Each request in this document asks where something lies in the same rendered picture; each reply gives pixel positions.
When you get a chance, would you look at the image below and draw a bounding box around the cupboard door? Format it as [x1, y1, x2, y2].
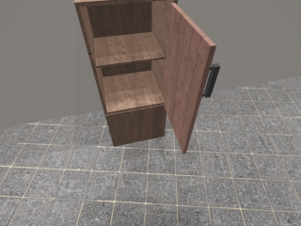
[163, 3, 216, 154]

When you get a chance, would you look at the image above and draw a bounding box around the handle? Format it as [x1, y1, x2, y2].
[202, 63, 220, 98]

